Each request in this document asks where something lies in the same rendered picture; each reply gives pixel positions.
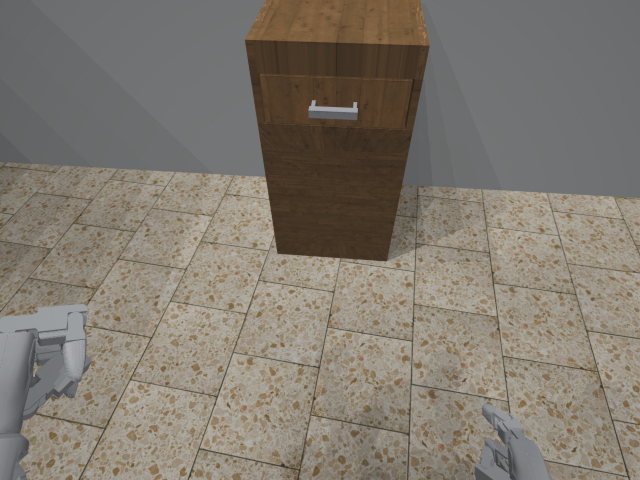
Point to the left robot forearm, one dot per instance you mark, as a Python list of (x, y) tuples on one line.
[(13, 447)]

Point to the cabinet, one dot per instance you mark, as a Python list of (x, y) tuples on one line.
[(334, 190)]

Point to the handle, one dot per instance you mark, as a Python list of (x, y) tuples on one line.
[(333, 112)]

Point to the right robot hand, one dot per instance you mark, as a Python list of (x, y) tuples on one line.
[(523, 459)]

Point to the left robot hand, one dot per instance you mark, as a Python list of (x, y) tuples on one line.
[(56, 339)]

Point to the drawer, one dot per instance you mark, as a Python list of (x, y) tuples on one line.
[(381, 102)]

